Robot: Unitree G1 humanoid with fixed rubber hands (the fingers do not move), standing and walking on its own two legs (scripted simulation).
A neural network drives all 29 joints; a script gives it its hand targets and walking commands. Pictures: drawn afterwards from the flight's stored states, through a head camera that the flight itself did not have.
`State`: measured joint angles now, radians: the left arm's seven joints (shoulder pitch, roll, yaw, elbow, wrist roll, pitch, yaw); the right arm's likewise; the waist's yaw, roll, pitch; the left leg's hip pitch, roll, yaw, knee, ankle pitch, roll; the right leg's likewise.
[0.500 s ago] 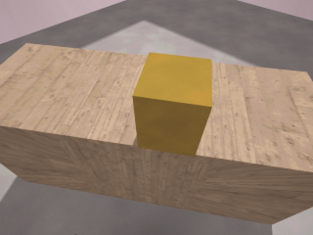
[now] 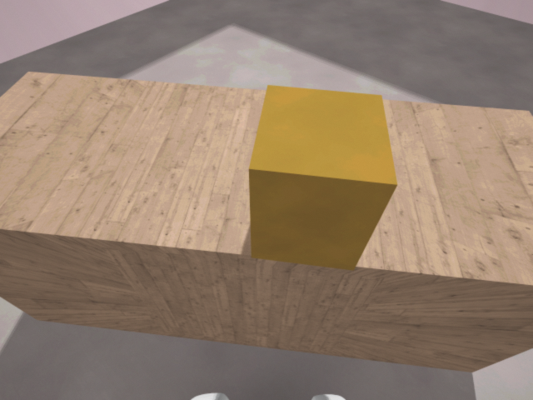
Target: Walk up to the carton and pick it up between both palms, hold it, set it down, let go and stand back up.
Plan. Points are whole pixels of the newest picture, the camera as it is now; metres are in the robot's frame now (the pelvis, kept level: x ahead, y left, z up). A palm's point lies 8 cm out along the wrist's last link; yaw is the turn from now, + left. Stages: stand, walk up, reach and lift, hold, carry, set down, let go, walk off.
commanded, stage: walk up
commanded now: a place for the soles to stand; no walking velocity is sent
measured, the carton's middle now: (312, 181) +0.46 -0.06 +0.03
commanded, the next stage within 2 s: none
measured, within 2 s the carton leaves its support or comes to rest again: neither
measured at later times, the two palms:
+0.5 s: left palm (117, 367) +0.17 +0.25 -0.10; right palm out of the picture +0.05 -0.22 -0.11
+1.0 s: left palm out of the picture +0.10 +0.25 -0.12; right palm out of the picture +0.00 -0.25 -0.12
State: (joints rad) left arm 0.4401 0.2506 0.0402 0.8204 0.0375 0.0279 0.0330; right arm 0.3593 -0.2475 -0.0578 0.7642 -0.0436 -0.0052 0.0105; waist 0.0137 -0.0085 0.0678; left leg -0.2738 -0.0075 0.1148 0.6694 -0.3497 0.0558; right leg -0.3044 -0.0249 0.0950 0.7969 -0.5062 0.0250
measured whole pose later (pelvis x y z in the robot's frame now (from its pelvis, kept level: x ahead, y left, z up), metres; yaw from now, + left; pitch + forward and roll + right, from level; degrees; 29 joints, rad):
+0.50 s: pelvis +0.03 +0.03 +0.01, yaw -7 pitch -3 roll +0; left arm 0.21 0.22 -0.01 0.78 0.01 0.01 0.02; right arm 0.33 -0.22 0.02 0.79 0.00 0.01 -0.01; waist -0.02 0.01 0.06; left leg -0.15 -0.01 0.23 0.55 -0.36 0.07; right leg -0.28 0.02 0.04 0.60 -0.27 0.00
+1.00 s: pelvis +0.03 +0.01 +0.01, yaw -13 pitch -3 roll +2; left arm 0.35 0.21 0.01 0.93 0.03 0.02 0.01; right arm 0.37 -0.25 -0.01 0.86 -0.04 0.01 -0.02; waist 0.01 -0.01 0.05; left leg -0.09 0.01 0.31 0.51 -0.37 0.05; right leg -0.30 0.02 0.07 0.65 -0.29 -0.02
